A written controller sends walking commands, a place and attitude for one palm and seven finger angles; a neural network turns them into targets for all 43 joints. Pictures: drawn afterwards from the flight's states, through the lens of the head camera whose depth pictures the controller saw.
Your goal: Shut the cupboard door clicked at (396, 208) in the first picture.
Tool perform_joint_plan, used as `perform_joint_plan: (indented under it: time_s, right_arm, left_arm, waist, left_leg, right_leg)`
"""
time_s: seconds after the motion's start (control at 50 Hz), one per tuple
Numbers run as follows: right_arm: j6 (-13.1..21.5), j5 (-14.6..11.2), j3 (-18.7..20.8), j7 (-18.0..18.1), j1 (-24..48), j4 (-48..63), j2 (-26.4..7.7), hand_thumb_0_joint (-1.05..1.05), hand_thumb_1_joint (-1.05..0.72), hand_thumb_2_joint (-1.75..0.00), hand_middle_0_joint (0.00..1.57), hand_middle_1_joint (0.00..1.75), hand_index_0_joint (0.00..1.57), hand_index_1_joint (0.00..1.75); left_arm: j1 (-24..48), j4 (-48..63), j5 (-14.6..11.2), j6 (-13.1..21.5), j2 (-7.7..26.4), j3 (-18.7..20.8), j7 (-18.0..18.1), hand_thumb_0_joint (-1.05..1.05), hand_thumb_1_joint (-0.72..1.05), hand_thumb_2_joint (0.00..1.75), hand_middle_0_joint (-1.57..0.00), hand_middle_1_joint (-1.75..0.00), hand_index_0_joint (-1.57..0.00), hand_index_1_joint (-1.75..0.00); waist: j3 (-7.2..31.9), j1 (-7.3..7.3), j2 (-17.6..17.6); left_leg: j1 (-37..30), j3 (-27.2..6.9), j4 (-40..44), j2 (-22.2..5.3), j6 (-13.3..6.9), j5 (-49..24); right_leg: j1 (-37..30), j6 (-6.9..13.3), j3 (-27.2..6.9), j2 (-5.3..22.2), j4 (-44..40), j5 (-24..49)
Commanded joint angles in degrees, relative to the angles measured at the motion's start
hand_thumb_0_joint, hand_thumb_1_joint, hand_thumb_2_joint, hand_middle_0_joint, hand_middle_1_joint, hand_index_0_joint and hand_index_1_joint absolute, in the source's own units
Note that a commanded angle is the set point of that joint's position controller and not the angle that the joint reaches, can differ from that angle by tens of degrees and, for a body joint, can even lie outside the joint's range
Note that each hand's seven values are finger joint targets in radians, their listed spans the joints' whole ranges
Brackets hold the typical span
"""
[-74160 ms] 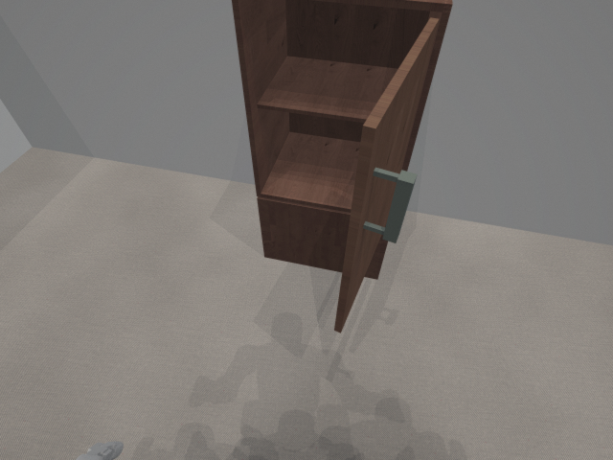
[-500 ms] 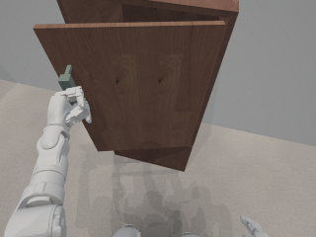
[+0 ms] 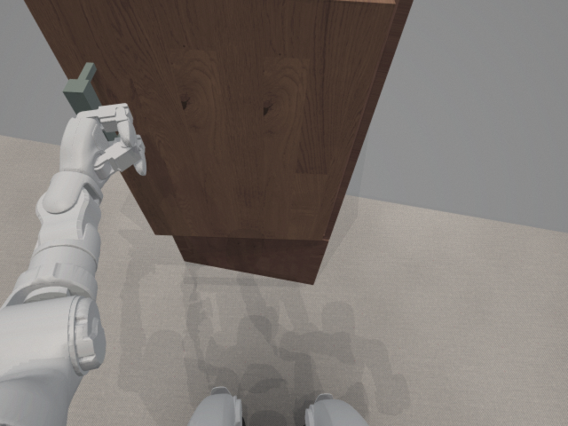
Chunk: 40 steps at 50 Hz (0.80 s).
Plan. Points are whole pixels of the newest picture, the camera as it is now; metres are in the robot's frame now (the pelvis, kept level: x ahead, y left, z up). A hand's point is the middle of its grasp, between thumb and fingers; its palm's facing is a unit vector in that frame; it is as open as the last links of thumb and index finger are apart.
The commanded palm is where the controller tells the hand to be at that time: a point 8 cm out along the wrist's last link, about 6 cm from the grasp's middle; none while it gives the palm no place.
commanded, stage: push the door shut along its arc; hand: left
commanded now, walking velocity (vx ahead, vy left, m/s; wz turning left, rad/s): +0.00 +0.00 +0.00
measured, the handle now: (103, 116) +0.55 +0.25 +0.09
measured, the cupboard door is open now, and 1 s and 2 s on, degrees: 9 0 0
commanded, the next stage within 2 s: pull the fist back off the door in 1.08 s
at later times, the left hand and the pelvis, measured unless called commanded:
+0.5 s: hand (154, 119) +0.53 +0.17 +0.10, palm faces -0.20 -0.98 +0.00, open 3.1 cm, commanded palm +0.53 +0.21 +0.09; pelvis +0.00 +0.01 -0.01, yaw -1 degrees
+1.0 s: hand (174, 102) +0.57 +0.15 +0.10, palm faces -0.29 -0.96 -0.01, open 2.9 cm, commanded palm +0.60 +0.16 +0.09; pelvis +0.00 +0.01 -0.03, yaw -1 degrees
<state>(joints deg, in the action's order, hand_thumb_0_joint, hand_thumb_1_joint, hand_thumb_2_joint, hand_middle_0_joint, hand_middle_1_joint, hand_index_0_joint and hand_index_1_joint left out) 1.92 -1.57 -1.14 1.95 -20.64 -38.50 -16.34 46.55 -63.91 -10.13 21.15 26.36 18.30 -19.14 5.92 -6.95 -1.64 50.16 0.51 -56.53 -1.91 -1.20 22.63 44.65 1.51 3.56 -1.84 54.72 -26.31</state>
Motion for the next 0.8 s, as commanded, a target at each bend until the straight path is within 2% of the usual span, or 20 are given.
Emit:
perform_joint_plan:
  time_s: [0.0, 0.04, 0.06, 0.08, 0.12, 0.16, 0.2, 0.22, 0.36, 0.42, 0.44, 0.46, 0.5, 0.58, 0.62, 0.64, 0.66, 0.68, 0.72, 0.78]
  right_arm:
    - [1.34, 0.22, 3.64, 0.51, -6.18, 4.05, -9.67, 0.0, -0.9, -0.9, 0.2, 0.3, 0.2, 0.3]
    - [1.19, 0.27, 3.73, 0.45, -6.75, 4.27, -9.9, 0.0, -0.9, -0.9, 0.2, 0.3, 0.2, 0.3]
    - [1.18, 0.34, 3.65, 0.33, -7.04, 4.05, -9.7, 0.0, -0.9, -0.9, 0.2, 0.3, 0.2, 0.3]
    - [1.17, 0.41, 3.8, 0.22, -7.35, 3.9, -9.85, 0.0, -0.9, -0.9, 0.2, 0.3, 0.2, 0.3]
    - [0.91, 0.48, 3.73, 0.32, -8.27, 3.88, -10.41, 0.0, -0.9, -0.9, 0.2, 0.3, 0.2, 0.3]
    - [0.96, 0.51, 3.61, 0.19, -8.03, 3.85, -10.06, 0.0, -0.9, -0.9, 0.2, 0.3, 0.2, 0.3]
    - [0.82, 0.54, 3.56, 0.22, -8.87, 3.52, -10.6, 0.0, -0.9, -0.9, 0.2, 0.3, 0.2, 0.3]
    - [0.81, 0.66, 3.5, 0.29, -9.33, 3.7, -10.74, 0.0, -0.9, -0.9, 0.2, 0.3, 0.2, 0.3]
    - [0.84, 0.93, 3.5, -0.15, -10.6, 2.99, -10.72, 0.0, -0.9, -0.9, 0.2, 0.3, 0.2, 0.3]
    - [0.89, 1.03, 3.47, -0.13, -11.46, 2.85, -11.07, 0.0, -0.9, -0.9, 0.2, 0.3, 0.2, 0.3]
    - [0.76, 1.08, 3.43, -0.08, -11.63, 2.64, -11.24, 0.0, -0.9, -0.9, 0.2, 0.3, 0.2, 0.3]
    - [0.77, 1.11, 3.33, -0.18, -11.58, 2.71, -11.08, 0.0, -0.9, -0.9, 0.2, 0.3, 0.2, 0.3]
    - [0.76, 1.1, 3.25, -0.16, -11.84, 2.57, -11.2, 0.0, -0.9, -0.9, 0.2, 0.3, 0.2, 0.3]
    - [0.98, 1.51, 3.19, -0.31, -13.03, 2.49, -11.31, 0.0, -0.9, -0.9, 0.2, 0.3, 0.2, 0.3]
    - [0.94, 1.71, 3.01, -0.37, -13.62, 2.44, -11.31, 0.0, -0.9, -0.9, 0.2, 0.3, 0.2, 0.3]
    - [1.02, 1.75, 3.15, -0.37, -13.74, 2.41, -11.48, 0.0, -0.9, -0.9, 0.2, 0.3, 0.2, 0.3]
    - [0.79, 1.87, 3.06, -0.42, -13.84, 2.56, -11.48, 0.0, -0.9, -0.9, 0.2, 0.3, 0.2, 0.3]
    - [0.83, 1.93, 3.04, -0.4, -14.32, 2.72, -11.57, 0.0, -0.9, -0.9, 0.2, 0.3, 0.2, 0.3]
    - [0.65, 2.19, 3.18, -0.51, -14.89, 2.65, -11.29, 0.0, -0.9, -0.9, 0.2, 0.3, 0.2, 0.3]
    - [0.69, 1.9, 3.38, -0.47, -14.9, 2.12, -11.34, 0.0, -0.9, -0.9, 0.2, 0.3, 0.2, 0.3]
  left_arm:
    - [30.13, 9.43, 0.66, 3.0, 14.53, 1.49, -1.59, 0.0, 0.9, 0.9, -1.3, -1.5, -1.3, -1.5]
    - [29.67, 9.44, 0.8, 3.04, 15.87, 2.42, -2.18, 0.0, 0.9, 0.9, -1.3, -1.5, -1.3, -1.5]
    - [31.96, 9.54, 0.77, 2.91, 13.58, 0.23, -2.67, 0.0, 0.9, 0.9, -1.3, -1.5, -1.3, -1.5]
    - [32.24, 9.28, 0.7, 2.8, 14.22, 0.94, -2.96, 0.0, 0.9, 0.9, -1.3, -1.5, -1.3, -1.5]
    - [32.08, 7.62, 0.65, 2.44, 17.15, 3.09, -3.43, 0.0, 0.9, 0.9, -1.3, -1.5, -1.3, -1.5]
    - [34.34, 8.02, 0.89, 2.13, 15.09, 0.98, -3.89, 0.0, 0.9, 0.9, -1.3, -1.5, -1.3, -1.5]
    - [35.43, 5.7, 1.1, 1.36, 17.95, 2.96, -3.81, 0.0, 0.9, 0.9, -1.3, -1.5, -1.3, -1.5]
    - [35.95, 6.02, 1.13, 1.51, 19.84, 4.46, -3.81, 0.0, 0.9, 0.9, -1.3, -1.5, -1.3, -1.5]
    - [41.39, 5.49, 2.27, 0.89, 16.71, 0.29, -5.27, 0.0, 0.9, 0.9, -1.3, -1.5, -1.3, -1.5]
    - [42.61, 4.26, 2.08, 0.35, 17.77, 1.14, -5.84, 0.0, 0.9, 0.9, -1.3, -1.5, -1.3, -1.5]
    - [43.18, 4.03, 2.45, 0.11, 19.98, 2.62, -5.79, 0.0, 0.9, 0.9, -1.3, -1.5, -1.3, -1.5]
    - [43.79, 3.32, 2.56, -0.38, 18.72, 1.41, -5.92, 0.0, 0.9, 0.9, -1.3, -1.5, -1.3, -1.5]
    - [45.77, 2.47, 3.2, -0.87, 19.29, 1.14, -5.78, 0.0, 0.9, 0.9, -1.3, -1.5, -1.3, -1.5]
    - [48.52, 2.46, 4.11, -1.1, 20.49, 1.79, -5.17, 0.0, 0.9, 0.9, -1.3, -1.5, -1.3, -1.5]
    - [49.12, 0.83, 4.59, -1.64, 20.98, 2.03, -4.94, 0.0, 0.9, 0.9, -1.3, -1.5, -1.3, -1.5]
    - [50.91, 1.78, 4.85, -1.58, 21.55, 2.07, -5.05, 0.0, 0.9, 0.9, -1.3, -1.5, -1.3, -1.5]
    - [48.48, 0.07, 5.37, -2.11, 22.93, 3.3, -4.98, 0.0, 0.9, 0.9, -1.3, -1.5, -1.3, -1.5]
    - [50.26, 1.36, 5.35, -2.08, 23.84, 3.6, -5.13, 0.0, 0.9, 0.9, -1.3, -1.5, -1.3, -1.5]
    - [49.58, 1.7, 5.57, -2.21, 23.06, 3.24, -5.58, 0.0, 0.9, 0.9, -1.3, -1.5, -1.3, -1.5]
    - [52.78, 0.7, 5.65, -2.95, 20.68, 0.71, -6.31, 0.0, 0.9, 0.9, -1.3, -1.5, -1.3, -1.5]
  waist:
    - [22.3, -2.72, -4.3]
    - [24.86, -2.45, -5.08]
    - [24.75, -3.46, -5.66]
    - [24.95, -3.24, -6.32]
    - [24.76, -3.29, -4.49]
    - [25.31, -3.89, -7.02]
    - [23.91, -4.71, -4.64]
    - [24.79, -4.23, -5.17]
    - [27.47, -6.24, -8.58]
    - [27.45, -6.61, -8.52]
    - [28.17, -6.37, -8.29]
    - [27.65, -6.87, -8.43]
    - [26.47, -7.6, -8.4]
    - [28.99, -7.74, -10.47]
    - [28.49, -8.2, -10.27]
    - [29.93, -8.42, -10.47]
    - [29.98, -7.61, -10.63]
    - [31.11, -8.06, -10.14]
    - [32.67, -7.88, -10.46]
    - [29.88, -9.7, -9.34]
  left_leg:
    - [-18.42, -3.95, 5.2, 0.74, -0.9, -10.22]
    - [-19.7, -4.12, 4.52, 0.63, -0.86, -12.82]
    - [-20.47, -4.39, 4.34, 0.55, -0.84, -13.09]
    - [-20.99, -4.5, 4.02, 0.46, -0.74, -13.12]
    - [-19.94, -4.74, 3.77, 0.41, -0.93, -13.63]
    - [-20.85, -4.75, 3.44, 0.39, -0.75, -13.89]
    - [-19.02, -4.9, 3.11, 0.12, -0.98, -13.14]
    - [-18.66, -4.74, 2.75, 0.33, -1.08, -14.32]
    - [-22.89, -5.97, 1.43, -0.17, -0.64, -17.47]
    - [-22.79, -6.19, 0.93, -0.13, -0.82, -18.09]
    - [-22.47, -6.2, 0.69, -0.33, -0.7, -18.61]
    - [-21.88, -6.17, 0.58, -0.2, -0.77, -18.19]
    - [-20.86, -6.28, 0.21, -0.39, -0.81, -16.58]
    - [-22.65, -6.85, -0.57, -0.61, -0.56, -18.98]
    - [-22.36, -6.92, -0.88, -0.49, -0.7, -20.25]
    - [-22.47, -6.94, -1.32, -0.59, -0.66, -20.66]
    - [-21.86, -6.71, -1.48, -0.46, -0.58, -20.73]
    - [-21.45, -6.5, -1.79, -0.51, -0.74, -21.67]
    - [-22.11, -6.28, -2.33, -0.26, -0.83, -24.57]
    - [-20.96, -6.41, -2.77, -0.48, -0.92, -21.42]
  right_leg:
    - [-1.46, -0.38, -3.78, -0.56, -7.91, 13.04]
    - [-1.44, -0.24, -3.65, -0.73, -7.09, 14.92]
    - [0.02, -0.31, -3.31, -0.79, -6.91, 14.81]
    - [0.69, -0.24, -3.26, -0.95, -6.95, 14.38]
    - [0.3, -0.02, -3.01, -1.2, -6.65, 14.53]
    - [1.94, -0.12, -2.92, -1.14, -6.49, 14.44]
    - [2.24, -0.28, -2.95, -1.3, -6.62, 13.86]
    - [1.33, -0.1, -3.1, -1.34, -6.23, 14.94]
    - [6.43, 0.0, -2.15, -1.62, -5.28, 15.24]
    - [7.58, 0.2, -1.91, -1.87, -5.04, 14.92]
    - [7.17, 0.1, -1.93, -1.79, -4.78, 15.51]
    - [7.43, 0.02, -1.91, -1.83, -4.87, 15.32]
    - [8.84, 0.02, -1.87, -1.86, -4.77, 13.88]
    - [10.38, 0.19, -1.52, -1.96, -3.82, 14.35]
    - [10.52, 0.3, -1.27, -2.14, -3.59, 14.98]
    - [10.57, 0.07, -1.5, -2.1, -3.36, 15.57]
    - [9.85, 0.27, -1.38, -2.17, -3.3, 15.68]
    - [9.02, 0.08, -1.56, -2.16, -2.94, 17.11]
    - [7.86, 0.23, -1.57, -2.38, -2.51, 19.79]
    - [10.81, -0.17, -1.45, -2.54, -3.11, 17.48]
